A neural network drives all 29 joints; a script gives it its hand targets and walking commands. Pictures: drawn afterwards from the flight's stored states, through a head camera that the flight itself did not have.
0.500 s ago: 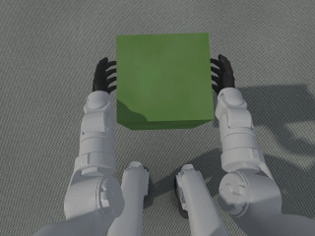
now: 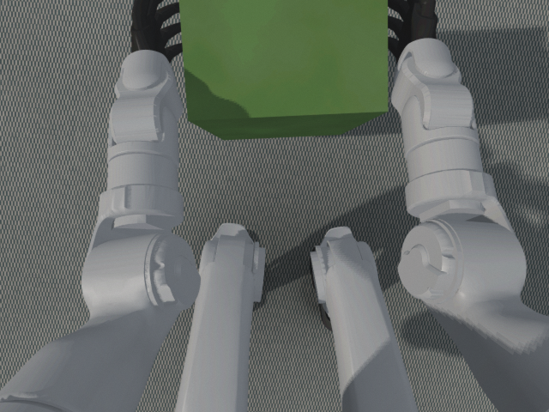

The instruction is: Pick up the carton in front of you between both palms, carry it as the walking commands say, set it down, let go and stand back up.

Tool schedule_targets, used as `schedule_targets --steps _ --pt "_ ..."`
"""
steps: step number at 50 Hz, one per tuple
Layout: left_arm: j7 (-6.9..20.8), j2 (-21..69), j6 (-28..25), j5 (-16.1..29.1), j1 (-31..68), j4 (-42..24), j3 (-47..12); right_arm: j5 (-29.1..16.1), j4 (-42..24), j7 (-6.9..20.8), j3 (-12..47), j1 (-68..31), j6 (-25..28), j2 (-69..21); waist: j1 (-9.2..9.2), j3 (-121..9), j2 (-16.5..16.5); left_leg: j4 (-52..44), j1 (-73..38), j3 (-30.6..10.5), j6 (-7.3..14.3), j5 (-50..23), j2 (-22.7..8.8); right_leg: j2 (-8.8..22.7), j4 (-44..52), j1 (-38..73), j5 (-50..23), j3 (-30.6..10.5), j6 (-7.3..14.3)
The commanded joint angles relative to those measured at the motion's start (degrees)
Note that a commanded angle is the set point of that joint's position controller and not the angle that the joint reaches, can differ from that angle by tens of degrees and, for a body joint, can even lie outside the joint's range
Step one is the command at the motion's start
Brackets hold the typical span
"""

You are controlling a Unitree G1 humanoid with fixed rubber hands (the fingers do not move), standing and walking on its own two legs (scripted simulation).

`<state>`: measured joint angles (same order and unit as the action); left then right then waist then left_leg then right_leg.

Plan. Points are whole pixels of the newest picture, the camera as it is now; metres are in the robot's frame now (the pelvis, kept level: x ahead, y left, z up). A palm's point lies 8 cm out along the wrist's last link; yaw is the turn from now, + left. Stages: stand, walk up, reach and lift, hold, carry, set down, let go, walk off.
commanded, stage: set down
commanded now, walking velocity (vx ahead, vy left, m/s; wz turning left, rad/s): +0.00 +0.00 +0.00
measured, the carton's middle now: (281, 55) +0.54 +0.03 -0.20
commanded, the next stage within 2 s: none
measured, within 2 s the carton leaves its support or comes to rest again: rests again in 0.76 s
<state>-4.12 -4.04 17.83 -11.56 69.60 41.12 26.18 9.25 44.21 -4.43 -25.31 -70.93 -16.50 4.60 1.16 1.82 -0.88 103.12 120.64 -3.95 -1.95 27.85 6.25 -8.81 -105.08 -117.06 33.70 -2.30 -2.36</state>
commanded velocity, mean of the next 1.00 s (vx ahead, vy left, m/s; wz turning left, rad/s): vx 0.00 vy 0.00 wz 0.00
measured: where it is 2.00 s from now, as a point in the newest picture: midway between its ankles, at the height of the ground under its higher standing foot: (281, 296)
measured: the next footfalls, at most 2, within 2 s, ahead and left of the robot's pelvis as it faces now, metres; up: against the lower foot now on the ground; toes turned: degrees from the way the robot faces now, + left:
none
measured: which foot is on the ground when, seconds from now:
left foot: down 0.00-1.00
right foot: down 0.00-1.00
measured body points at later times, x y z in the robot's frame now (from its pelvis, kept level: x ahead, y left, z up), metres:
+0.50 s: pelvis +0.01 +0.00 -0.08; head +0.39 +0.00 +0.15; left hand +0.56 +0.19 -0.26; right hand +0.58 -0.12 -0.26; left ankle +0.11 +0.12 -0.44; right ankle +0.08 -0.11 -0.44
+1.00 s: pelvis -0.01 +0.00 -0.11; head +0.37 +0.01 +0.13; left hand +0.55 +0.19 -0.28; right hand +0.57 -0.12 -0.28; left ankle +0.11 +0.11 -0.44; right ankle +0.08 -0.11 -0.44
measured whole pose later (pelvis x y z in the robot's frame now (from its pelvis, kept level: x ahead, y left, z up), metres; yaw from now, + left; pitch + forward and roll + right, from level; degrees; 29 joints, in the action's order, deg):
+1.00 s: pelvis -0.01 +0.00 -0.11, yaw -1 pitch +33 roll +0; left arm -1.3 -14.6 13.5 -3.4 84.2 54.5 22.6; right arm 0.8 60.2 -5.4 -14.3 -88.9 -12.2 14.6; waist 3.1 25.9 -0.8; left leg 126.1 126.0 -0.6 -1.4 33.5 3.5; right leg -8.8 -128.7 -123.5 38.6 -0.3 -1.3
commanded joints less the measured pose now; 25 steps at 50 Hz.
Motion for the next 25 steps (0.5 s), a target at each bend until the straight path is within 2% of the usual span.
schedule_targets --steps 1,17,19,21,25 --pt "12.5 49.2 -1.5 7.0 37.4 0.6 -26.1 -6.9 0.3 13.2 25.4 -37.3 1.2 -49.8 0.43 -63.5 1.7 -3.5 -42.6 6.6 -0.3 -17.5 1.9 -2.0 7.2 21.7 -14.9 5.7 0.4" --pt "13.4 41.7 -3.4 14.6 48.9 -0.7 -29.6 -14.6 -0.4 11.4 31.8 -48.9 3.5 -43.8 2.53 -65.4 0.3 10.3 -39.1 7.3 0.3 -23.6 0.2 -0.4 -6.1 22.6 -20.9 5.4 0.8" --pt "13.9 41.7 -3.7 15.9 50.1 -2.0 -29.9 -15.4 -1.0 11.0 33.2 -49.9 3.8 -44.4 3.45 -65.4 -2.3 11.1 -34.9 7.3 0.7 -24.5 0.2 -0.3 -7.8 26.2 -24.3 5.0 1.0" --pt "14.2 41.3 -4.0 17.2 50.1 -2.7 -30.5 -16.8 -2.6 10.6 35.4 -50.7 4.2 -45.4 4.18 -66.8 -4.0 12.3 -35.5 6.9 1.2 -27.6 0.3 -0.3 -8.9 28.4 -27.9 4.7 0.9" --pt "14.7 41.8 -4.2 17.1 46.9 -0.2 -29.8 -17.8 -2.1 10.2 36.5 -49.1 4.7 -46.6 4.64 -64.1 -4.4 14.2 -35.6 6.4 1.8 -30.4 0.3 -0.3 -9.9 25.7 -29.3 4.0 1.0"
